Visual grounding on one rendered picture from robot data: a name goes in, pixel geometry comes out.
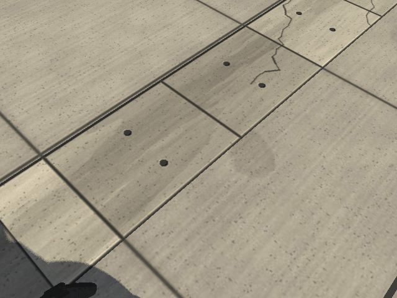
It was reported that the left robot hand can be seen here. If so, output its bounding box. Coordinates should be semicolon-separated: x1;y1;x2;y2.
40;282;97;298

